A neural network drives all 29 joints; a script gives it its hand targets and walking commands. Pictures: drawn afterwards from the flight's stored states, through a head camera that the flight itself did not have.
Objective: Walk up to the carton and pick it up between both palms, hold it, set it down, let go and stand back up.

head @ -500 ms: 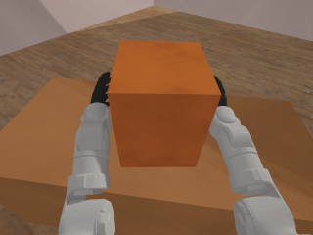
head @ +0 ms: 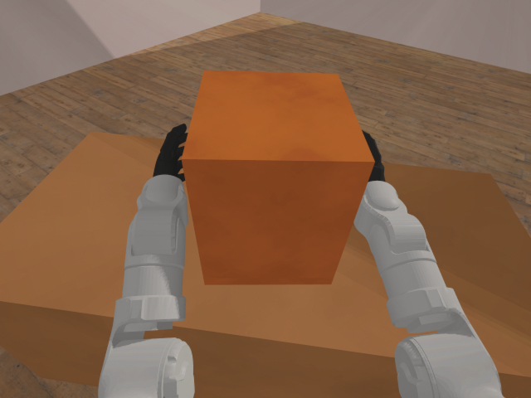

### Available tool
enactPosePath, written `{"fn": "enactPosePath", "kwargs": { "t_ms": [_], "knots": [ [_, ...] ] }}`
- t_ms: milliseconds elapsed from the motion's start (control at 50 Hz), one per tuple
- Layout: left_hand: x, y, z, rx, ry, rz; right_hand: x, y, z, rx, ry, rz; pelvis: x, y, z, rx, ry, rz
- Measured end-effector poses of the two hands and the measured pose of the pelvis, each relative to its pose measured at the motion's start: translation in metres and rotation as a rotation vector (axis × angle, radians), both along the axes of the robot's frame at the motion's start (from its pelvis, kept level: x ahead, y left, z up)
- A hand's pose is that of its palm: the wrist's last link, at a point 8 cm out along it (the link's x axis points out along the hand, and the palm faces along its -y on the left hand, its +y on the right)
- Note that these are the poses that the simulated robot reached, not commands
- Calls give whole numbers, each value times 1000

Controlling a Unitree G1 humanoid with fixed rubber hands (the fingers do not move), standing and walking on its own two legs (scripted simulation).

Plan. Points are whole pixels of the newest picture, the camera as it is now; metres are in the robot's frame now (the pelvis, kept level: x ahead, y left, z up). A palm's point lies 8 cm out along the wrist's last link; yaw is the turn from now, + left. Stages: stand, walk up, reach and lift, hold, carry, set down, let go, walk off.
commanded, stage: hold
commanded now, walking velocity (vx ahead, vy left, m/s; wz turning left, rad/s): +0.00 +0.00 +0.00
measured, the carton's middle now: (269, 181) +0.38 +0.00 +0.16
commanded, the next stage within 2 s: none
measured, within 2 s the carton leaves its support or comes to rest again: neither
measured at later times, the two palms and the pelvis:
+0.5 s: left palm (169, 180) +0.36 +0.15 +0.18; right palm (369, 185) +0.35 -0.14 +0.17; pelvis +0.00 +0.00 +0.00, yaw +0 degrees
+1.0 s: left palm (169, 176) +0.36 +0.15 +0.18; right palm (369, 180) +0.36 -0.14 +0.18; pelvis +0.00 +0.00 +0.00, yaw +0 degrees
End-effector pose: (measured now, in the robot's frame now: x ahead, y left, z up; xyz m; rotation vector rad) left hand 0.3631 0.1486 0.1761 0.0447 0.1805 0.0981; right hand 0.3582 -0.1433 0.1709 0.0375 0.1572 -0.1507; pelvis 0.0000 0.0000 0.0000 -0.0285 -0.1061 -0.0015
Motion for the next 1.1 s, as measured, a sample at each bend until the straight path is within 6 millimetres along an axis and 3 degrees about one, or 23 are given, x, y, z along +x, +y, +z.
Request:
{"fn": "enactPosePath", "kwargs": {
  "t_ms": [400, 820, 1100],
  "knots": [
    [-8, -2, 0, 16, -5, 12, -4, -2, -4, 7, -7, 12, -3, -2, -1, -3, -13, 6],
    [-4, 0, 5, -2, -13, 6, -2, -1, 5, -3, -16, 4, -4, -2, 0, 3, 0, 7],
    [1, -3, 1, 9, 0, -10, -1, -3, 0, 5, -3, -4, -1, 1, 0, 0, -2, 4]
  ]
}}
